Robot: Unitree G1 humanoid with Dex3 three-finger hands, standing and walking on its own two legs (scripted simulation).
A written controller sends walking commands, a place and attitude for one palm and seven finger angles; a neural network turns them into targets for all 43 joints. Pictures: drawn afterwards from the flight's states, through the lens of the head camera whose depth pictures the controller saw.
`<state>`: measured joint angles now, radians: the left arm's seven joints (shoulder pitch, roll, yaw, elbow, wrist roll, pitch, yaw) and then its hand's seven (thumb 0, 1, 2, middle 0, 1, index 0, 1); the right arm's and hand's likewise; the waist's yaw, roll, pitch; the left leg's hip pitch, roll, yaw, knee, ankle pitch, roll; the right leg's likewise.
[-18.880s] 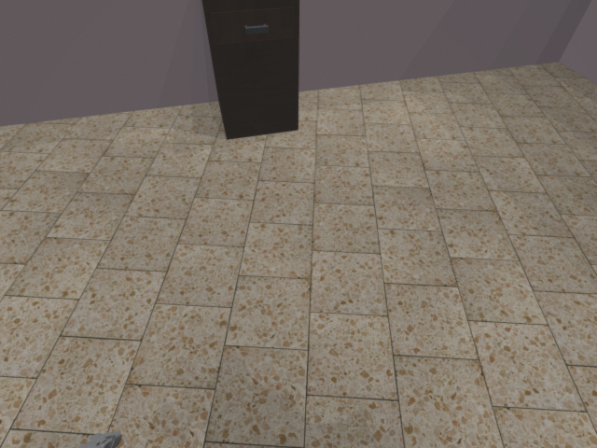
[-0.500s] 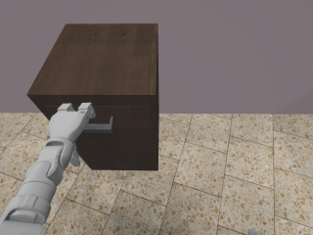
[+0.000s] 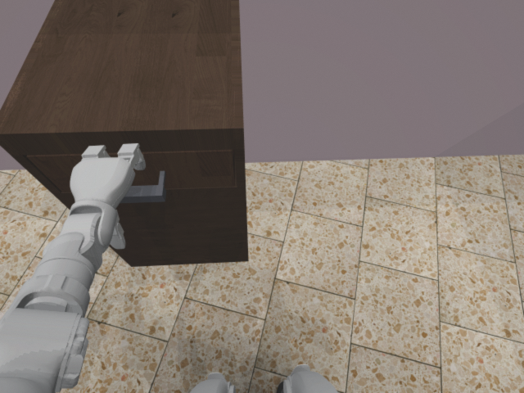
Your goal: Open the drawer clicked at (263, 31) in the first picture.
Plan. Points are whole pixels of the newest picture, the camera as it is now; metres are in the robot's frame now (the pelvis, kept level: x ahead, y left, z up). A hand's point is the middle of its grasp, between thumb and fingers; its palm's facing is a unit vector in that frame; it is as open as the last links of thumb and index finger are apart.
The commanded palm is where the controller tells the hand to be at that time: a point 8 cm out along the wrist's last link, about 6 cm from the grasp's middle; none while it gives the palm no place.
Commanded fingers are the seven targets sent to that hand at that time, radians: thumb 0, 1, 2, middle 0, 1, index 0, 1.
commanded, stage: move the hooked fingers above the handle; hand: left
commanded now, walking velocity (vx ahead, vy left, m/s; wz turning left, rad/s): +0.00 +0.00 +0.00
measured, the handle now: (139, 185) +0.51 +0.24 -0.11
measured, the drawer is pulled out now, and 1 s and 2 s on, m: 0.00 0.00 0.00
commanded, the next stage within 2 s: lower the fingers behind the handle in 0.96 s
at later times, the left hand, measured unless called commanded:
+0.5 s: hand (130, 191) +0.47 +0.23 -0.05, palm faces -0.08 -0.03 -1.00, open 13.8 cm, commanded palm +0.46 +0.23 +0.01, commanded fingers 0.00 -0.50 0.30 -0.30 -1.20 -0.30 -1.20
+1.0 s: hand (126, 190) +0.47 +0.24 -0.05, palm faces -0.05 -0.04 -1.00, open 13.9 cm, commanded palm +0.45 +0.23 +0.01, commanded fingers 0.00 -0.50 0.30 -0.30 -1.20 -0.30 -1.20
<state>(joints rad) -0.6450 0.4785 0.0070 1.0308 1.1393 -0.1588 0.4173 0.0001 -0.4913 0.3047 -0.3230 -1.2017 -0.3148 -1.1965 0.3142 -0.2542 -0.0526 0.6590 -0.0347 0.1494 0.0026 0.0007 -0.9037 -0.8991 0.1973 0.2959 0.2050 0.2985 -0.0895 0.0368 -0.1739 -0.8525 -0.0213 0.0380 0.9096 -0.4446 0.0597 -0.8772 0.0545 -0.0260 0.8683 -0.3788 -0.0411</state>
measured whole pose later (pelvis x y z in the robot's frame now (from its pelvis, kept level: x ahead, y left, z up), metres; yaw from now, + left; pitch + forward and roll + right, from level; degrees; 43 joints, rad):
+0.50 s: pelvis -0.02 +0.01 -0.03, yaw +0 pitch +27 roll -3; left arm -0.82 0.50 0.00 1.15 1.15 -0.09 0.44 0.00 -0.49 0.30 -0.33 -1.21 -0.33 -1.21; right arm 0.34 -0.25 -0.02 0.68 -0.05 0.13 0.01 0.00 -0.90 -0.90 0.20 0.30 0.21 0.30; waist -0.15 0.05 -0.18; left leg -1.06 -0.02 0.03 1.07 -0.48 0.08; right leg -1.06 0.05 -0.05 1.00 -0.40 -0.02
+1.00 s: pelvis -0.01 +0.01 -0.03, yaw +0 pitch +27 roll -3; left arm -0.79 0.49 0.01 1.10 1.14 -0.10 0.45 0.00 -0.49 0.30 -0.32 -1.20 -0.32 -1.20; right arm 0.32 -0.26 -0.03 0.67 -0.05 0.13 0.01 0.00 -0.90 -0.90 0.20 0.30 0.21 0.30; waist -0.14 0.05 -0.18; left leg -1.05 -0.02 0.02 1.08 -0.49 0.07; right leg -1.05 0.06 -0.05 0.99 -0.41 -0.03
